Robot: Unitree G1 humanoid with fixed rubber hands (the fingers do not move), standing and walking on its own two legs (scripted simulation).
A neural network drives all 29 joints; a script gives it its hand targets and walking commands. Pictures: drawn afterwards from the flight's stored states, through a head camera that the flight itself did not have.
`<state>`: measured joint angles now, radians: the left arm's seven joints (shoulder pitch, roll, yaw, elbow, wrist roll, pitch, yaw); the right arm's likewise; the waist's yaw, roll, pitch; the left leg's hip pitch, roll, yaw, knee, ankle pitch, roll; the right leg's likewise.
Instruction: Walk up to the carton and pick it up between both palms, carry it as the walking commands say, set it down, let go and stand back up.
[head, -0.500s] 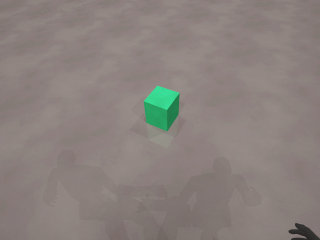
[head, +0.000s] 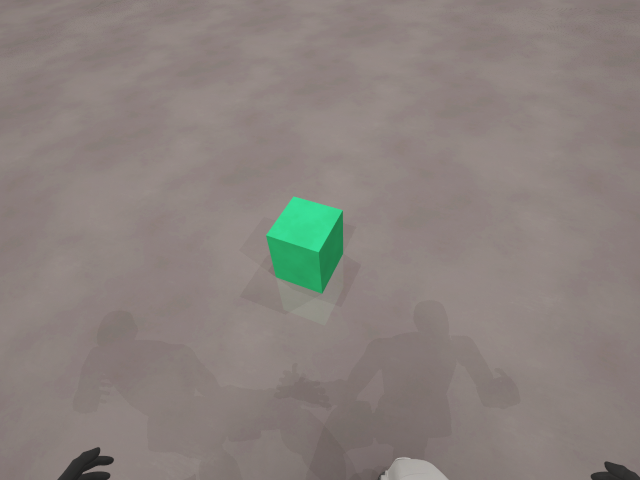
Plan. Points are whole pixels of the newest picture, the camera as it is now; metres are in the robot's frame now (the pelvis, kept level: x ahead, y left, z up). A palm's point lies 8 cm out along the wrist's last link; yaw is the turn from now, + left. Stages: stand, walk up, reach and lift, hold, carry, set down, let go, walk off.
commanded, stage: walk up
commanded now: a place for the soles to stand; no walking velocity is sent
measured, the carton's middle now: (307, 245) +0.99 +0.03 -0.63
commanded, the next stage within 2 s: none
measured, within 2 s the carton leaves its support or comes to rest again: neither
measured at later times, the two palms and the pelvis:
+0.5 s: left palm (81, 408) +0.26 +0.36 -0.09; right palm (556, 344) +0.27 -0.32 -0.04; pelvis +0.18 +0.03 +0.00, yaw +1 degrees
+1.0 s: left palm (95, 320) +0.40 +0.38 -0.07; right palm (489, 248) +0.47 -0.31 -0.07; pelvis +0.36 +0.03 -0.01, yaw +2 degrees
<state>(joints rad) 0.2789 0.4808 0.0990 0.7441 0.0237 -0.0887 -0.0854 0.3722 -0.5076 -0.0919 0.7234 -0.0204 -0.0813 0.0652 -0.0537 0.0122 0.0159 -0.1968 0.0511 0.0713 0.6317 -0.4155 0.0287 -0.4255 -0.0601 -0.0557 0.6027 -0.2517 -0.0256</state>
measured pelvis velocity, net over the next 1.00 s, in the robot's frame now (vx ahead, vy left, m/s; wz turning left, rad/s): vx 0.36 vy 0.03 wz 0.03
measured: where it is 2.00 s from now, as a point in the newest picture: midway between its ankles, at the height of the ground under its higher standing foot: (324, 391)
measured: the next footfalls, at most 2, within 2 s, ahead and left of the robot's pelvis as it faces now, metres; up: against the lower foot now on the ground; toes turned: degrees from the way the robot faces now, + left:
left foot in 0.34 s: +0.26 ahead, +0.15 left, +0.00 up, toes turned +6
right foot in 0.68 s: +0.39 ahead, -0.12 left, +0.00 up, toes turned -3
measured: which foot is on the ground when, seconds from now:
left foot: down 0.00-0.00, up 0.02-0.32, down 0.34-0.68, up 0.70-0.96, down 0.98-1.00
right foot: down 0.00-0.34, up 0.36-0.66, down 0.68-1.00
